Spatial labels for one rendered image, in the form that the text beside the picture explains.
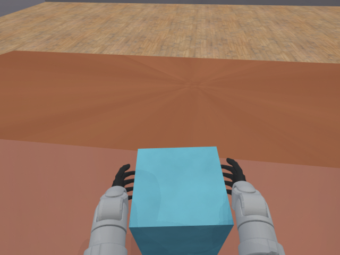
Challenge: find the carton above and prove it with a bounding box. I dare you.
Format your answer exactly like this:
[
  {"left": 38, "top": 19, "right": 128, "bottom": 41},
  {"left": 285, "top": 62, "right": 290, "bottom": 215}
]
[{"left": 129, "top": 147, "right": 234, "bottom": 255}]

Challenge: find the robot left hand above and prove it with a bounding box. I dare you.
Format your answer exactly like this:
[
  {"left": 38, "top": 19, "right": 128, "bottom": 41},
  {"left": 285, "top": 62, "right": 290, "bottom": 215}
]
[{"left": 112, "top": 164, "right": 135, "bottom": 200}]

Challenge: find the robot left forearm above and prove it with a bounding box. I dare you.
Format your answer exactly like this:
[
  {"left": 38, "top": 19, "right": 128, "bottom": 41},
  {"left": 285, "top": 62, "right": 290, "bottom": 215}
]
[{"left": 83, "top": 186, "right": 129, "bottom": 255}]

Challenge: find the robot right forearm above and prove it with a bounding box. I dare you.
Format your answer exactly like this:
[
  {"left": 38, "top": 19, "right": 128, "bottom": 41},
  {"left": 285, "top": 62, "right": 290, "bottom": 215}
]
[{"left": 232, "top": 181, "right": 285, "bottom": 255}]

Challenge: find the robot right hand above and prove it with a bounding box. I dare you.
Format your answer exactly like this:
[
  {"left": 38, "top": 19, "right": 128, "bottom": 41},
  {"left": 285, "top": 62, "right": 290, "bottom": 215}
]
[{"left": 221, "top": 158, "right": 246, "bottom": 195}]

